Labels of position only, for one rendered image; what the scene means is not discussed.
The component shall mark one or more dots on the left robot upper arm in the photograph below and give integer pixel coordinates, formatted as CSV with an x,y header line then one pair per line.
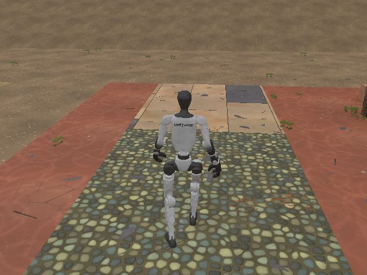
x,y
166,120

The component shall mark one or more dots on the right robot upper arm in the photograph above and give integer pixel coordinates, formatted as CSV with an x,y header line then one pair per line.
x,y
204,131

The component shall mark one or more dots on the left robot hand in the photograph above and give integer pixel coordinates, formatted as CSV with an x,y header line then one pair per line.
x,y
160,154

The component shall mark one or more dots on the robot right forearm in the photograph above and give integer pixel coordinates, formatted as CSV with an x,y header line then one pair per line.
x,y
212,154

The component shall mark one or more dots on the right robot hand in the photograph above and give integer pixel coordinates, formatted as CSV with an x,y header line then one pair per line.
x,y
217,169

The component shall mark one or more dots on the humanoid robot torso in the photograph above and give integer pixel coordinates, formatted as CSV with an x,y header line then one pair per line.
x,y
183,138

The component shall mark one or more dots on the robot left shin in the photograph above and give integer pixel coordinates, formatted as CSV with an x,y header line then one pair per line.
x,y
170,218

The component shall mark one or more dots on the robot left forearm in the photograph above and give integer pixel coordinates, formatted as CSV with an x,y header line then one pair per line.
x,y
157,148

